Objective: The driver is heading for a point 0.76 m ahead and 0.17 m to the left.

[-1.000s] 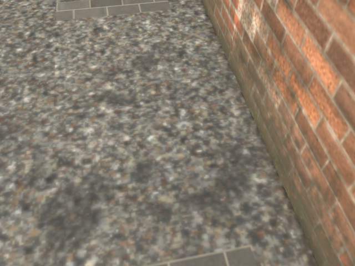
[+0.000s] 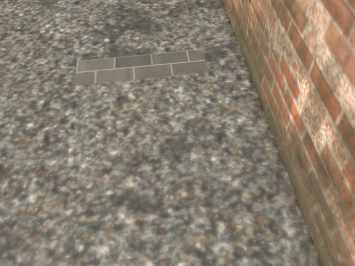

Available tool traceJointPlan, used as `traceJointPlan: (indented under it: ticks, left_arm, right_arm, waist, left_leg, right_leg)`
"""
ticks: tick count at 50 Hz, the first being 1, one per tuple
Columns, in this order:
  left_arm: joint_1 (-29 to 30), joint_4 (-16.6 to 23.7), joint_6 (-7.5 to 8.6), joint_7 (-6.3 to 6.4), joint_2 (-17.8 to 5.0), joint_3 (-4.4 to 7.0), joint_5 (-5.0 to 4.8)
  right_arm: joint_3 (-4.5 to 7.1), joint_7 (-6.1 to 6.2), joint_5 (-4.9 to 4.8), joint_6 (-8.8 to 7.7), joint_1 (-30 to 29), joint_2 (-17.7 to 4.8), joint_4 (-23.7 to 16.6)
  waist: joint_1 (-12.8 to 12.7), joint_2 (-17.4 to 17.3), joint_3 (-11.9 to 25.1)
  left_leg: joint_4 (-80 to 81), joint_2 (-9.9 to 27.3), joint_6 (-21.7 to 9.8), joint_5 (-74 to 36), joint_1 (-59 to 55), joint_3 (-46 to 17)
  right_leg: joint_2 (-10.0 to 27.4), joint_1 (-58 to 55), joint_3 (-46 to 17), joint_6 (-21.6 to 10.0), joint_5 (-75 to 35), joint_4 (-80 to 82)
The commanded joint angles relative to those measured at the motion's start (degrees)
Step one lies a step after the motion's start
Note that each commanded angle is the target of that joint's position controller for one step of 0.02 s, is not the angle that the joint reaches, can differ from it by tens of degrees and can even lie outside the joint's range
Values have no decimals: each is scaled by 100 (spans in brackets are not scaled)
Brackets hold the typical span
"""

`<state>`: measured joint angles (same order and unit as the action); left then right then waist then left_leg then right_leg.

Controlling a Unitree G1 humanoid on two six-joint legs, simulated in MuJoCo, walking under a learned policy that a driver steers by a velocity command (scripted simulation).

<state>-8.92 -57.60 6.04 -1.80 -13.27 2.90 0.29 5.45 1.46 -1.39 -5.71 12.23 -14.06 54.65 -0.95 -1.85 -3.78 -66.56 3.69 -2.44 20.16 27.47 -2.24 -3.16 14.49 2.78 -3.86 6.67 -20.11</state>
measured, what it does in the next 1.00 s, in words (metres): walks ahead: left foot, then right foot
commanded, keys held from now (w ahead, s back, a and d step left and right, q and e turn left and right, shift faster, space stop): w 0.82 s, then w+q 0.18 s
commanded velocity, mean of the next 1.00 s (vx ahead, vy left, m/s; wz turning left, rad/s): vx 0.50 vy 0.00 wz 0.03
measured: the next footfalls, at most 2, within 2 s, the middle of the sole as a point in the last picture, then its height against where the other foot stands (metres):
left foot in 0.38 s outside the picture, level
right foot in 0.92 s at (207, 218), level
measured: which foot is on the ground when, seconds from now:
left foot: up 0.00-0.36, down 0.38-0.92, up 0.94-1.00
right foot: down 0.00-0.38, up 0.40-0.90, down 0.92-1.00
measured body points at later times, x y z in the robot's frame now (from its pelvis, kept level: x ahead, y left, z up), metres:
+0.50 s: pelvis +0.28 +0.08 -0.01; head +0.31 +0.10 +0.44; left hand +0.31 +0.35 -0.16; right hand +0.42 -0.18 -0.12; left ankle +0.35 +0.17 -0.74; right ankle +0.16 -0.07 -0.64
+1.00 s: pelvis +0.52 +0.05 -0.01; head +0.55 +0.03 +0.44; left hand +0.67 +0.32 -0.11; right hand +0.55 -0.23 -0.15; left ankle +0.39 +0.17 -0.67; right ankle +0.59 -0.06 -0.74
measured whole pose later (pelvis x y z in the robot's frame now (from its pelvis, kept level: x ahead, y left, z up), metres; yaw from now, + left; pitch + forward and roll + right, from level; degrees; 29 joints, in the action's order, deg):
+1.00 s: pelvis +0.52 +0.05 -0.01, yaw +2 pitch +1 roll +1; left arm -3.9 -53.7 6.6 -1.0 -15.1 3.4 0.2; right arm 3.7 0.0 -1.8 -5.1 18.0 -16.4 56.5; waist 2.1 -1.8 -1.8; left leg -58.5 -1.6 -2.3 27.4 16.4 -2.7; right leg 1.3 21.0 3.6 -2.0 9.2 -28.7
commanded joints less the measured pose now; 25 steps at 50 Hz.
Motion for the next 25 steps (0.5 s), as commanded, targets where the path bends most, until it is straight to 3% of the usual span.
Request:
traceJointPlan:
  ticks: [1,5,9,13,15,17,18,19,20,21,22,23,24,25]
  left_arm:
    - [-198,110,80,31,-763,101,-41]
    - [-563,50,2,127,-889,131,-59]
    - [-970,-33,-38,131,-959,130,-97]
    - [-1280,-137,-86,140,-1027,158,-104]
    - [-1203,-127,-128,176,-1023,168,-91]
    - [-1054,-80,-171,199,-1157,208,-101]
    - [-1005,-114,-203,241,-1083,179,-111]
    - [-1040,-19,-210,269,-858,89,-28]
    - [-1819,19,-89,226,-108,-115,12]
    - [-1959,-76,67,164,-345,-74,-217]
    - [-1179,144,140,162,-892,65,-346]
    - [-648,300,147,190,-1016,92,-328]
    - [-548,278,93,232,-966,130,-224]
    - [-633,256,9,245,-862,158,-157]
  right_arm:
    - [53,19,22,49,189,-183,-357]
    - [8,-64,113,104,-657,-237,-653]
    - [-58,-138,75,114,-1354,-226,-869]
    - [-111,-284,38,62,-1969,-325,-1151]
    - [-69,-365,24,50,-1901,-485,-1175]
    - [42,-392,57,27,-1317,-708,-1054]
    - [165,-385,29,-9,-451,-900,-761]
    - [292,-341,65,-28,685,-1269,-455]
    - [342,-360,120,-41,1092,-1782,-366]
    - [211,-402,156,-52,1126,-1336,-362]
    - [122,-400,87,-84,584,-980,-425]
    - [34,-372,83,-92,23,-773,-524]
    - [-42,-383,147,-113,-382,-606,-558]
    - [-77,-390,209,-142,-538,-519,-531]
  waist:
    - [130,460,522]
    - [-11,502,200]
    - [-205,550,-11]
    - [-304,588,-227]
    - [-198,720,-210]
    - [159,825,167]
    - [581,711,552]
    - [971,210,1272]
    - [586,-1403,2098]
    - [620,-1572,2619]
    - [623,-1011,1638]
    - [507,-510,1135]
    - [279,-167,840]
    - [75,-275,748]
  left_leg:
    - [482,469,123,-367,773,-175]
    - [1753,455,318,-1679,1141,-36]
    - [2795,222,330,-2494,978,83]
    - [3296,110,199,-2293,1005,72]
    - [3503,51,65,-2000,756,141]
    - [3644,-246,-116,-1655,-323,388]
    - [3727,-379,-264,-1584,-1280,540]
    - [3535,180,-584,-1743,-2938,-141]
    - [3857,1563,-1504,-1351,-4945,-2678]
    - [5001,1963,-1759,-289,-5106,-4414]
    - [5051,1704,-1405,-211,-4375,-3559]
    - [5083,1481,-1204,-830,-3437,-2624]
    - [5170,1285,-1121,-1564,-2590,-1998]
    - [5288,1107,-1051,-1865,-2053,-1637]
  right_leg:
    - [1740,-948,-1588,-1171,-1060,1237]
    - [1550,-935,-1149,-1007,-774,1484]
    - [1472,-1074,-843,-826,-780,1416]
    - [1737,-1507,-812,-707,-700,1078]
    - [1819,-1689,-753,-602,-1086,760]
    - [1743,-1667,-649,-445,-2491,25]
    - [1500,-1451,-431,-281,-2967,-977]
    - [1188,-389,-209,-98,-2281,-2675]
    - [137,1772,-140,244,1613,-4958]
    - [16,2559,-991,154,2639,-5982]
    - [379,3030,-966,44,2277,-6263]
    - [690,2881,-795,-13,1712,-6008]
    - [931,2489,-736,7,1329,-5639]
    - [1103,2049,-785,4,1142,-5263]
